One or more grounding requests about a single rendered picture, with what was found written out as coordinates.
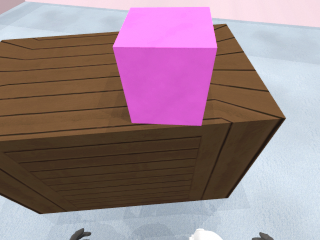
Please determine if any robot left hand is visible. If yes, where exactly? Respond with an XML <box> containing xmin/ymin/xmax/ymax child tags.
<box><xmin>70</xmin><ymin>228</ymin><xmax>92</xmax><ymax>240</ymax></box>

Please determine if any carton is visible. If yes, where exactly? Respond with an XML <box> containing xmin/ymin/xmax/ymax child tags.
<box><xmin>113</xmin><ymin>7</ymin><xmax>217</xmax><ymax>126</ymax></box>

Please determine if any pedestal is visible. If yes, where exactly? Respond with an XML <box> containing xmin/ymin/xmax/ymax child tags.
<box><xmin>0</xmin><ymin>24</ymin><xmax>286</xmax><ymax>214</ymax></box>

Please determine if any right robot thigh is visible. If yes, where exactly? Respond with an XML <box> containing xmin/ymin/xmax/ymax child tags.
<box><xmin>189</xmin><ymin>230</ymin><xmax>222</xmax><ymax>240</ymax></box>

